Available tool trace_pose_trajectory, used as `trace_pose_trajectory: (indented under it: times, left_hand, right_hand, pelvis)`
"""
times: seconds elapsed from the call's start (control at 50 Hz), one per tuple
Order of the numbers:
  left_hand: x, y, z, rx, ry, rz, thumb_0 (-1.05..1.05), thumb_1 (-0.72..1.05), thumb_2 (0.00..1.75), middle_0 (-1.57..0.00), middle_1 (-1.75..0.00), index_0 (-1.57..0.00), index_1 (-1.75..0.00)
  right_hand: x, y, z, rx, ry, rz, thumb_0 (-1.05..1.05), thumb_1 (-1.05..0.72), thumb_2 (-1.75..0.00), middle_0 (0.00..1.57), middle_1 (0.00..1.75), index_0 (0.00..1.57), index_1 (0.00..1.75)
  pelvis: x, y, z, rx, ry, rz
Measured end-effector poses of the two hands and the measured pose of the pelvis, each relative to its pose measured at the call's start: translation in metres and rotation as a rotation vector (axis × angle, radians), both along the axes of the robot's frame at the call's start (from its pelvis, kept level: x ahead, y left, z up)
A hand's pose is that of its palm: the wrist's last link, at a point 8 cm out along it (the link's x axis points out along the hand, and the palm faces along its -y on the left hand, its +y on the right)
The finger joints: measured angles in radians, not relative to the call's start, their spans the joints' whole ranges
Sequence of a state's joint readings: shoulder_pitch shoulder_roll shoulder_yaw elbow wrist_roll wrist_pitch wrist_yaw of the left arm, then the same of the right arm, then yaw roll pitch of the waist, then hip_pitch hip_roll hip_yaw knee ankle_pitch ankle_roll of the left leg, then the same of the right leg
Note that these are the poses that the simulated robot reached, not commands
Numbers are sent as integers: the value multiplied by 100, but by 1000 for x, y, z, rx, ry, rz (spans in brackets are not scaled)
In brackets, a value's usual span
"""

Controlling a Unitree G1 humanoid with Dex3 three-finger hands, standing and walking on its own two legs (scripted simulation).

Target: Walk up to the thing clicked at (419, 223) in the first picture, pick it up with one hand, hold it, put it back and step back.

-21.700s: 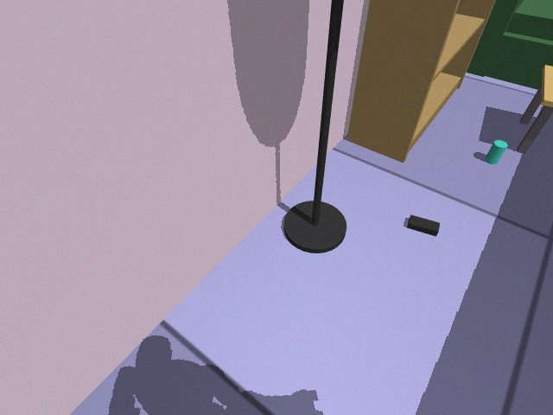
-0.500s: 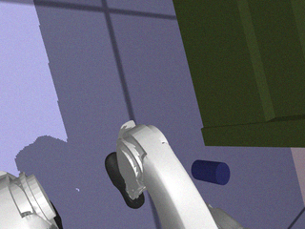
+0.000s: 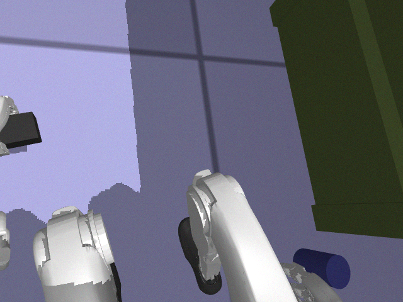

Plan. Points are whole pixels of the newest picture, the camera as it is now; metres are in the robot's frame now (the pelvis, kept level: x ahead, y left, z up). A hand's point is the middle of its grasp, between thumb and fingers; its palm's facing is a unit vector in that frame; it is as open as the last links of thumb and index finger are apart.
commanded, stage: settle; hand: left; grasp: from above
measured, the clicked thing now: out of the picture +0.48 +0.30 -0.22
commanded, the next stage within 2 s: lift in 0.10 s
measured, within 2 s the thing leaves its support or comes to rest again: neither
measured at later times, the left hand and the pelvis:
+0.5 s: hand out of the picture +0.45 +0.30 -0.12, palm faces -0.47 -0.09 -0.88, open 8.5 cm; pelvis +0.00 +0.00 +0.03, yaw +4 degrees
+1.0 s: hand out of the picture +0.37 +0.31 +0.06, palm faces -0.44 -0.11 -0.89, open 8.5 cm; pelvis +0.00 +0.00 +0.16, yaw +8 degrees
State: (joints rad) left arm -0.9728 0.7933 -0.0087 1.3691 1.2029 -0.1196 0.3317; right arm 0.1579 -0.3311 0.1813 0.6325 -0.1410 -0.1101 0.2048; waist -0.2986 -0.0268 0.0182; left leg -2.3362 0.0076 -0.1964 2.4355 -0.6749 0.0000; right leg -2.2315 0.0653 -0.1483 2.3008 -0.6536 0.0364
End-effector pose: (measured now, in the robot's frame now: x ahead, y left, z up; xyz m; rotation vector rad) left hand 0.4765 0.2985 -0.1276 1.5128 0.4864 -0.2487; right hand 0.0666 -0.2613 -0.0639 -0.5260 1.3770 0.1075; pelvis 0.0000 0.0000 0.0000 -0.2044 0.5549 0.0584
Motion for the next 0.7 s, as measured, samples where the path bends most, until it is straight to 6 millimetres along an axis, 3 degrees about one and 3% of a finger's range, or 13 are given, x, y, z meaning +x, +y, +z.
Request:
trace_pose_trajectory:
  times: [0.22,0.42,0.56,0.7]
  left_hand:
    - [2,0,24,12,-7,-9,-2,25,23,-88,-32,-87,-28]
    - [-8,-1,49,-18,21,20,-1,26,23,-85,-34,-85,-30]
    - [-26,3,82,-29,22,13,-1,26,23,-84,-34,-84,-31]
    - [-51,12,126,-29,15,25,-1,26,25,-85,-35,-85,-31]
  right_hand:
    - [-4,-2,-6,-12,12,-52,0,-90,-89,20,30,20,30]
    - [-16,-8,6,-41,48,-126,0,-90,-90,20,30,20,30]
    - [-8,-11,24,-58,23,-157,0,-90,-90,20,30,20,30]
    - [15,-9,43,-44,-48,-164,0,-90,-90,20,30,20,30]
  pelvis:
    - [-1,-3,6,24,18,17]
    - [-2,-4,23,37,40,27]
    - [-4,-3,44,47,52,41]
    - [-6,-2,72,63,56,54]
